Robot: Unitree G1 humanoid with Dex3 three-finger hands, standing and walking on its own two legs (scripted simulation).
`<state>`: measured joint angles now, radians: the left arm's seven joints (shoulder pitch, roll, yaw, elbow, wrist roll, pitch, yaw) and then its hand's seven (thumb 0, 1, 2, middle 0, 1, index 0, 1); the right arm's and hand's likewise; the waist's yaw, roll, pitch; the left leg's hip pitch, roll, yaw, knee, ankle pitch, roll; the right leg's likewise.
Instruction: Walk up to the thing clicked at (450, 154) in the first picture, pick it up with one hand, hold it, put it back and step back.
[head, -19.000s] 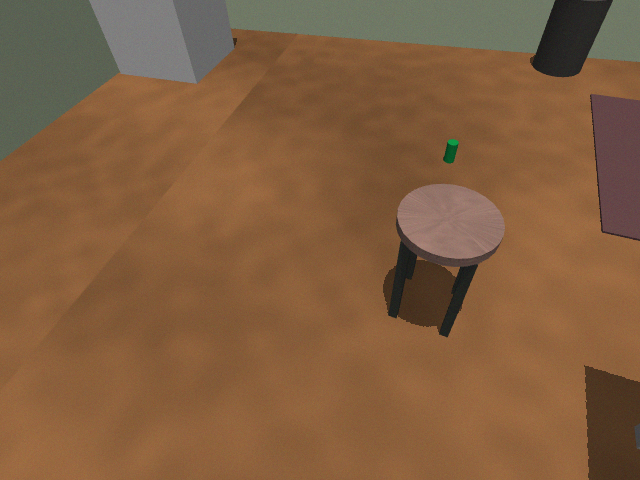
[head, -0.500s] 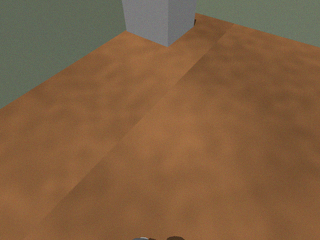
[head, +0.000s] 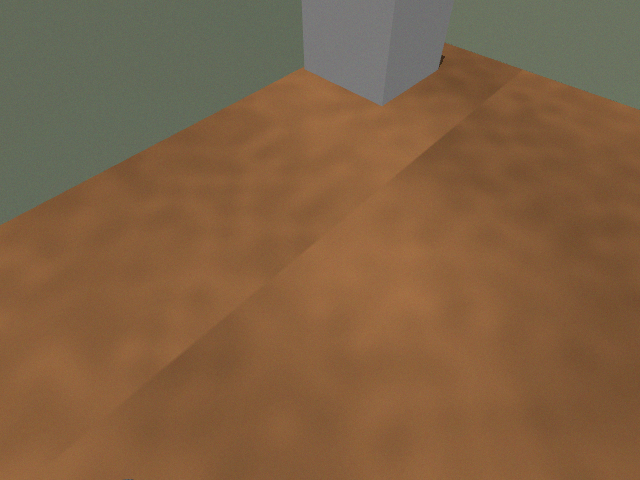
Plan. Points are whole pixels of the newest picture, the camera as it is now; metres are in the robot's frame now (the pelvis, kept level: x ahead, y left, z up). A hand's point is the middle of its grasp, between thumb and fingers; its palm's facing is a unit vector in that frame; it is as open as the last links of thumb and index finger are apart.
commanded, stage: walk up
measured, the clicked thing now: out of the picture +0.64 -1.21 -0.71
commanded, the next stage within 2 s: stand in 0.48 s
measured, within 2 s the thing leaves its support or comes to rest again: neither
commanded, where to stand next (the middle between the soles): +0.06 -0.02 m, yaw +0 degrees
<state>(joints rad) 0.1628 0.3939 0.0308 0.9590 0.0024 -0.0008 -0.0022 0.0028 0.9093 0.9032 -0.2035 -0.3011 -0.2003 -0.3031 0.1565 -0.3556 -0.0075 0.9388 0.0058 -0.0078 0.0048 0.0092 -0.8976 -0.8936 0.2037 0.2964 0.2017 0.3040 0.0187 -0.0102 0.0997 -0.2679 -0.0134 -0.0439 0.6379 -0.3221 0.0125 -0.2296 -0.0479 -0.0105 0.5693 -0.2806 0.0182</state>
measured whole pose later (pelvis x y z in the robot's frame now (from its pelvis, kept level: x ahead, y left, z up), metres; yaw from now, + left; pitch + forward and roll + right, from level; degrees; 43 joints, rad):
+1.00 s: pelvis +0.01 -0.03 +0.02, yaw +0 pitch -2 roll +0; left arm 0.09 0.36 0.00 1.13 0.00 -0.01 -0.01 0.00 0.91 0.90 -0.20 -0.30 -0.20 -0.30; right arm 0.10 -0.35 0.00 1.14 0.00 0.00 0.01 0.01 -0.90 -0.89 0.20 0.30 0.20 0.30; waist 0.00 0.01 0.05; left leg -0.12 0.02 -0.06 0.32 -0.17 -0.04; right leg -0.12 -0.02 -0.03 0.33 -0.18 0.01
